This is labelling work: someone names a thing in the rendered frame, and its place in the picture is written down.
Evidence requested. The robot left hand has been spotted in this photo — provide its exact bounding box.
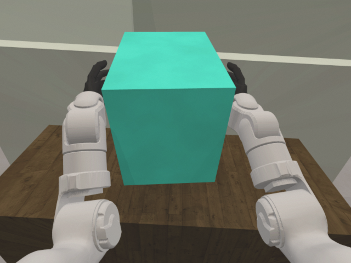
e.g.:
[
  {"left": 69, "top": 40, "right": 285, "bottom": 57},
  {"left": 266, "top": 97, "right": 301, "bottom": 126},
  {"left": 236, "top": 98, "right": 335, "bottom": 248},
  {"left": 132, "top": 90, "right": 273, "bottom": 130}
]
[{"left": 83, "top": 60, "right": 109, "bottom": 105}]

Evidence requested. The robot right forearm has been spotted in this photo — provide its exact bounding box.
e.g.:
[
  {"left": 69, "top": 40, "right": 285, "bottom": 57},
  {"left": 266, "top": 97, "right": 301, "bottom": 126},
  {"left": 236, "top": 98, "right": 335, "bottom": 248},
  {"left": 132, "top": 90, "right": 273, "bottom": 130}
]
[{"left": 228, "top": 93, "right": 328, "bottom": 233}]

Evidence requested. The right robot upper arm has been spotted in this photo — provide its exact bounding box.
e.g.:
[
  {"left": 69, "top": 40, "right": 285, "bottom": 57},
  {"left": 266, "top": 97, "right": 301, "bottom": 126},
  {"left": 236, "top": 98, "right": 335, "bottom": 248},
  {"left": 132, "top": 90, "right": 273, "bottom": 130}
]
[{"left": 256, "top": 189, "right": 351, "bottom": 263}]

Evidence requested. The carton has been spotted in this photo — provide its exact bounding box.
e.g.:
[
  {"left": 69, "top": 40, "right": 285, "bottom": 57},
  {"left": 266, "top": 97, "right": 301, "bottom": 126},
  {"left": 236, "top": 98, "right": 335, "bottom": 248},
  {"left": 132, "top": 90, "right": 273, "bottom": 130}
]
[{"left": 101, "top": 32, "right": 236, "bottom": 185}]

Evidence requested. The left robot upper arm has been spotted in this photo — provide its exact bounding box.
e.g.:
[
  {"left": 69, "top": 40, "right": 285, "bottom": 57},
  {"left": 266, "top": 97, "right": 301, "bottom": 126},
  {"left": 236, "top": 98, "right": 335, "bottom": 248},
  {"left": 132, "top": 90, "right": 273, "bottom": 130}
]
[{"left": 16, "top": 199, "right": 122, "bottom": 263}]

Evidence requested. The robot right hand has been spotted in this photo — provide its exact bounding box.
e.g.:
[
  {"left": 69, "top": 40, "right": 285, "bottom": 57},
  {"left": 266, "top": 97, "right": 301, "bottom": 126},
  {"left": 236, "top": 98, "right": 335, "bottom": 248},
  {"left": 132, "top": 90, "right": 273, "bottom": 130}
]
[{"left": 227, "top": 62, "right": 247, "bottom": 95}]

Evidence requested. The pedestal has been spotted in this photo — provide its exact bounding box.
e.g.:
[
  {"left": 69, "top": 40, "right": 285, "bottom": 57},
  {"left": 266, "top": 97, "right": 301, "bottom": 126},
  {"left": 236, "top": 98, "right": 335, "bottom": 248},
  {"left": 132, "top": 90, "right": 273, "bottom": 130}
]
[{"left": 0, "top": 125, "right": 351, "bottom": 263}]

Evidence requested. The robot left forearm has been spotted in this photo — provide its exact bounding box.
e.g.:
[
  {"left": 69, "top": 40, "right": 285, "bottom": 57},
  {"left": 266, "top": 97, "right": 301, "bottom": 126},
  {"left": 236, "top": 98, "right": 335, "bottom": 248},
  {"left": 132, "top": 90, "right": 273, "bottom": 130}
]
[{"left": 52, "top": 91, "right": 111, "bottom": 240}]

